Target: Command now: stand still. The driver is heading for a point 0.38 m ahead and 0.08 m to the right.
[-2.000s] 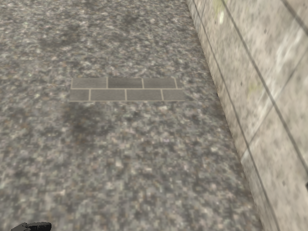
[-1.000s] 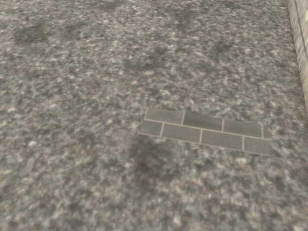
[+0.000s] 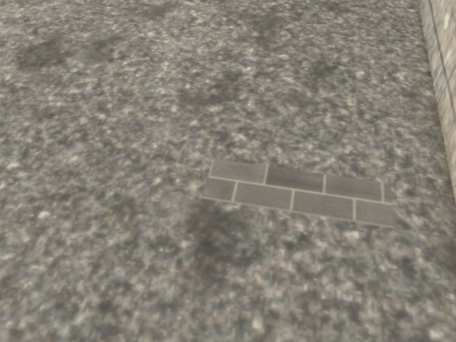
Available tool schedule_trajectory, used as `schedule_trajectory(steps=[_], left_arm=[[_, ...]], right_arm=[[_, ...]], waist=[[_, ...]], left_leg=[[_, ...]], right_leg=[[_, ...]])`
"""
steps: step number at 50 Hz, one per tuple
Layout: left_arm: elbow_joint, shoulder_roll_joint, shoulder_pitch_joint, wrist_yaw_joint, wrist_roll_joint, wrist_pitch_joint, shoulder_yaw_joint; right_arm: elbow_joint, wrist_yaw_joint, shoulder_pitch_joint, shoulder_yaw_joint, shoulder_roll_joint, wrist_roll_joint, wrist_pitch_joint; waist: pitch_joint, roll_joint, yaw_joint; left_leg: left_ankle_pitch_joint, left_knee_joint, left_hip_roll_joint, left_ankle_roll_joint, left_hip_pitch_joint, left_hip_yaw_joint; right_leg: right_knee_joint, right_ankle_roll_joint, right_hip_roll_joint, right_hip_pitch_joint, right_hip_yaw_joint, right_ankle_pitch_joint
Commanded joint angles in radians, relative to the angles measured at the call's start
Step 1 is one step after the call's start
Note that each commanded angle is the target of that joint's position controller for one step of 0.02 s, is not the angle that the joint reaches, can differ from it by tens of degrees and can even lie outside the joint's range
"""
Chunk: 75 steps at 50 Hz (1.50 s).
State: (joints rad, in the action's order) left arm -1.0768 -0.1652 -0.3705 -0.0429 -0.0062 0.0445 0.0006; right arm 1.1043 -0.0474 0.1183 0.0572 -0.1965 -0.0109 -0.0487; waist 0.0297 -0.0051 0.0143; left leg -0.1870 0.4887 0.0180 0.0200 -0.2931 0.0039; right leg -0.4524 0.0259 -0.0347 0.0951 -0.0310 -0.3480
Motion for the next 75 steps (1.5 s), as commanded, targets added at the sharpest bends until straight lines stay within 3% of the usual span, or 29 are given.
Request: schedule_trajectory(steps=[1,55,57,59,61,62,63,64,66,67,68,69,70,71,72,73,75], left_arm=[[0.010,-0.083,-0.105,-0.003,0.000,0.004,0.016],[0.031,-0.040,-0.180,-0.003,0.003,0.010,0.037],[0.020,-0.049,-0.200,-0.007,0.010,0.006,0.043],[0.048,-0.090,-0.178,-0.017,0.022,0.007,0.058],[0.053,-0.147,-0.220,-0.019,0.041,0.025,0.078],[0.060,-0.176,-0.196,-0.017,0.044,0.034,0.089],[0.068,-0.165,-0.174,-0.014,0.041,0.041,0.089],[0.077,-0.147,-0.149,-0.006,0.041,0.046,0.085],[0.091,-0.144,-0.095,0.010,0.042,0.038,0.079],[0.108,-0.145,-0.056,0.014,0.036,0.042,0.075],[0.144,-0.092,-0.012,0.015,0.033,0.053,0.059],[0.181,-0.041,0.004,0.016,0.047,0.072,0.048],[0.182,-0.076,0.013,0.024,0.075,0.085,0.060],[0.179,-0.088,0.024,0.036,0.081,0.087,0.061],[0.170,-0.088,0.024,0.039,0.069,0.084,0.066],[0.162,-0.113,0.026,0.041,0.050,0.073,0.082],[0.150,-0.094,0.016,0.054,0.045,0.043,0.090]], right_arm=[[-0.027,-0.004,-0.005,0.014,-0.098,0.000,0.007],[-0.007,-0.013,0.054,0.018,-0.078,-0.004,0.008],[0.005,-0.014,0.079,0.019,-0.071,-0.009,0.008],[-0.005,-0.010,0.069,0.024,-0.076,-0.015,0.021],[-0.045,0.009,-0.007,0.016,-0.042,-0.021,0.065],[-0.060,0.022,-0.035,0.013,-0.039,-0.020,0.088],[-0.067,0.031,-0.032,0.013,-0.039,-0.023,0.106],[-0.067,0.038,-0.011,0.013,-0.039,-0.029,0.119],[-0.014,0.041,0.157,0.025,-0.040,-0.042,0.131],[0.031,0.039,0.291,0.046,-0.081,-0.036,0.131],[0.054,0.035,0.443,0.077,-0.182,-0.036,0.135],[0.072,0.048,0.575,0.076,-0.226,-0.020,0.152],[0.051,0.044,0.462,0.041,-0.148,0.003,0.169],[0.015,0.043,0.368,0.022,-0.093,0.003,0.175],[-0.007,0.045,0.294,0.010,-0.077,0.003,0.174],[-0.011,0.051,0.270,0.001,-0.063,0.003,0.171],[0.001,0.046,0.307,-0.011,-0.034,0.011,0.163]], waist=[[0.007,0.012,-0.001],[0.023,0.015,-0.007],[0.021,0.037,-0.008],[0.096,0.086,0.001],[0.168,0.180,0.036],[0.207,0.203,0.035],[0.218,0.194,0.021],[0.216,0.177,0.002],[0.171,0.112,-0.079],[0.116,0.062,-0.132],[0.049,-0.177,-0.181],[-0.057,-0.337,-0.197],[-0.001,-0.171,-0.122],[0.048,-0.090,-0.089],[0.062,-0.027,-0.051],[0.072,-0.024,-0.036],[0.053,-0.074,-0.031]], left_leg=[[0.171,-0.050,-0.049,0.047,0.163,0.051],[0.187,-0.043,-0.054,0.037,0.154,0.044],[-0.099,-0.018,-0.014,0.036,0.132,0.002],[-0.384,0.049,0.020,0.036,-0.008,-0.034],[-0.268,0.214,0.015,0.025,-0.166,-0.078],[-0.203,0.285,-0.033,0.033,-0.226,-0.057],[-0.202,0.298,-0.061,0.044,-0.258,-0.041],[-0.222,0.250,-0.067,0.053,-0.241,-0.046],[-0.188,0.049,0.005,0.058,0.059,-0.115],[-0.113,0.019,0.007,0.066,0.252,-0.069],[-0.197,-0.153,-0.187,0.161,0.412,0.271],[-0.214,-0.347,-0.394,0.303,0.531,0.742],[-0.204,-0.323,-0.441,0.290,0.478,0.722],[-0.147,-0.306,-0.405,0.242,0.420,0.550],[-0.095,-0.315,-0.358,0.193,0.373,0.395],[0.010,-0.318,-0.306,0.151,0.345,0.258],[0.140,-0.326,-0.241,0.108,0.299,0.097]], right_leg=[[0.111,-0.019,-0.013,0.187,0.004,0.089],[0.119,-0.026,-0.008,0.186,0.012,0.109],[0.131,-0.052,-0.003,0.192,0.017,-0.127],[0.161,-0.116,-0.053,0.220,0.102,-0.401],[0.274,-0.203,-0.211,0.162,0.307,-0.501],[0.301,-0.242,-0.291,0.150,0.389,-0.460],[0.289,-0.253,-0.315,0.129,0.401,-0.385],[0.257,-0.240,-0.299,0.116,0.363,-0.303],[0.156,-0.180,-0.197,0.234,0.223,-0.171],[0.006,-0.143,-0.130,0.322,0.147,0.047],[-0.376,-0.062,0.011,0.482,-0.025,0.151],[-0.711,-0.049,0.113,0.646,0.046,-0.193],[-0.891,-0.089,0.049,0.740,0.178,-0.176],[-0.922,-0.129,0.012,0.765,0.197,-0.079],[-0.876,-0.147,-0.032,0.750,0.193,0.031],[-0.801,-0.154,-0.062,0.719,0.173,0.099],[-0.752,-0.141,-0.071,0.638,0.130,0.163]])
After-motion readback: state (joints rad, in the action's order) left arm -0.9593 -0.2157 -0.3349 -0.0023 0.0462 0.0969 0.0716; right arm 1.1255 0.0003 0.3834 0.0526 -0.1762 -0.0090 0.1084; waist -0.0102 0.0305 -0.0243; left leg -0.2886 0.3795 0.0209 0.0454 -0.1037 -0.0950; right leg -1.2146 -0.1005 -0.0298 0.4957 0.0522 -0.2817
